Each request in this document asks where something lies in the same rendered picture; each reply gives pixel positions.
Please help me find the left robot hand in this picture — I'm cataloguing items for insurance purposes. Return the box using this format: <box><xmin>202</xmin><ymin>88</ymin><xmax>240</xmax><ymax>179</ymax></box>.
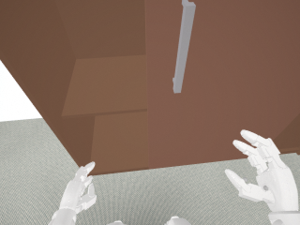
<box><xmin>59</xmin><ymin>161</ymin><xmax>97</xmax><ymax>214</ymax></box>

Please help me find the wardrobe door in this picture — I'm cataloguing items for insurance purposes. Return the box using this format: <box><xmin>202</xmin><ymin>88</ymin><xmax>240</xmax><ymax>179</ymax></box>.
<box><xmin>273</xmin><ymin>113</ymin><xmax>300</xmax><ymax>150</ymax></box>
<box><xmin>144</xmin><ymin>0</ymin><xmax>300</xmax><ymax>170</ymax></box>

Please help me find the handle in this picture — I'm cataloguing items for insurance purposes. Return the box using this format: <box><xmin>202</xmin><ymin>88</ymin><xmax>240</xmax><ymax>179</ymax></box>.
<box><xmin>172</xmin><ymin>0</ymin><xmax>196</xmax><ymax>94</ymax></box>

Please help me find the right robot forearm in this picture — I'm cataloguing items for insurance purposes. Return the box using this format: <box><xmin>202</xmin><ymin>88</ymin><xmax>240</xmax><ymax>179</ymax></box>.
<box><xmin>268</xmin><ymin>210</ymin><xmax>300</xmax><ymax>225</ymax></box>

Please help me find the left robot forearm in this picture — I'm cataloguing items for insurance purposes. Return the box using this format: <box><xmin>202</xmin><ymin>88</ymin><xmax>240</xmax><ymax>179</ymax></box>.
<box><xmin>48</xmin><ymin>208</ymin><xmax>77</xmax><ymax>225</ymax></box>

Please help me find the right robot hand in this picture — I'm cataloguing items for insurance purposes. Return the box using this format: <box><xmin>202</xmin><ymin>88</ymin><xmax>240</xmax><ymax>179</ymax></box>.
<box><xmin>224</xmin><ymin>129</ymin><xmax>299</xmax><ymax>212</ymax></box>

